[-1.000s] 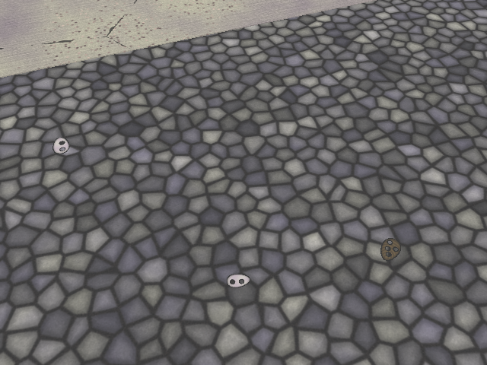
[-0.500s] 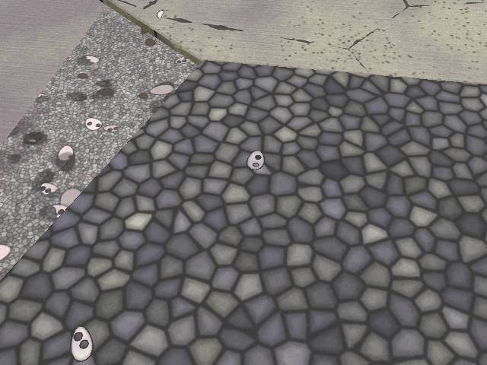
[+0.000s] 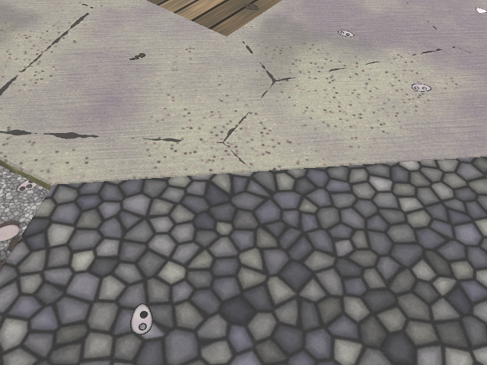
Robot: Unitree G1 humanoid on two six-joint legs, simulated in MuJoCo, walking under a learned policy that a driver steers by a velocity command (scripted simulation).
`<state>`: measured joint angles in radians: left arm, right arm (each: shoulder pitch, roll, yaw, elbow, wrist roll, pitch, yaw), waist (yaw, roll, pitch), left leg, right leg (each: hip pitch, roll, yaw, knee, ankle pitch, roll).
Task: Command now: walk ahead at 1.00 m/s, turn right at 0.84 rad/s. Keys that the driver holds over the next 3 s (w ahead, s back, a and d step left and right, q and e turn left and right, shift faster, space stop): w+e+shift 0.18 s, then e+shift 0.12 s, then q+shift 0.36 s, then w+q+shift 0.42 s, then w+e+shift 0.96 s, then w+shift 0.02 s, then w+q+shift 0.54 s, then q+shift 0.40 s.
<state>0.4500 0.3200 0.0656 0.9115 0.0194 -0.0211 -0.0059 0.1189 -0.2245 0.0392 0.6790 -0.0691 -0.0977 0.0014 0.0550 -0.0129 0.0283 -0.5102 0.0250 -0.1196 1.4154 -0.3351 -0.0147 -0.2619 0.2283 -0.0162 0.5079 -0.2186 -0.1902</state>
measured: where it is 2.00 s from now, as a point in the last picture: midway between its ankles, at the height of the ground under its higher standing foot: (198, 139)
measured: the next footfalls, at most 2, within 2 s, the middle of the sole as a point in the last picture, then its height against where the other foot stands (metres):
left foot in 0.26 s outside the picture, level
right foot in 0.60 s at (292, 341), level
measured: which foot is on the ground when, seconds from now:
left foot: up 0.00-0.24, down 0.26-0.60, up 0.62-1.00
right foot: down 0.00-0.26, up 0.28-0.58, down 0.60-1.00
